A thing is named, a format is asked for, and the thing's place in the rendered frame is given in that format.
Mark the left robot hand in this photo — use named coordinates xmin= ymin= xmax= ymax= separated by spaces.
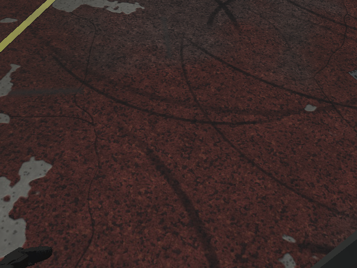
xmin=0 ymin=246 xmax=52 ymax=268

